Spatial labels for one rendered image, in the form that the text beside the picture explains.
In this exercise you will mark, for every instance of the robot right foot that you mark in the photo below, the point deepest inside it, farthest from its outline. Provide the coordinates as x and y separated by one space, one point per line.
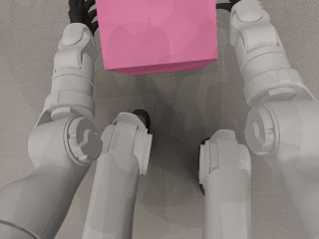
201 185

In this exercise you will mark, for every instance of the carton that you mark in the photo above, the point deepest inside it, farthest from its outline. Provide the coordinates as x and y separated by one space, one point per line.
144 37

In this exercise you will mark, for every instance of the left robot forearm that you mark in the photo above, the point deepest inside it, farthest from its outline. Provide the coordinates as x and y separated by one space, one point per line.
73 76

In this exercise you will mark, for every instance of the robot right upper arm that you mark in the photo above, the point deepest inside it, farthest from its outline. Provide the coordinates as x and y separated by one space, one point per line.
286 134

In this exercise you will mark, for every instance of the right robot forearm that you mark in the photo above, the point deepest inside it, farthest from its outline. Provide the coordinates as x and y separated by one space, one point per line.
261 58

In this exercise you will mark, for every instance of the robot right hand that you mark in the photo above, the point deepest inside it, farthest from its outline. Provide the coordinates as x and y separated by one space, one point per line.
226 6

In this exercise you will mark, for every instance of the robot left hand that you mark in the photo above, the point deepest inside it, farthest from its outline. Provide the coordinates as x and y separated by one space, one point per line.
78 13

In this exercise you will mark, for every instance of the robot left thigh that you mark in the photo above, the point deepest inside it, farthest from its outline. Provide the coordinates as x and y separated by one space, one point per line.
113 198

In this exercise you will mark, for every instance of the robot left upper arm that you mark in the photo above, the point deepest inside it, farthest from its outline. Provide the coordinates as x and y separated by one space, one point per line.
62 151

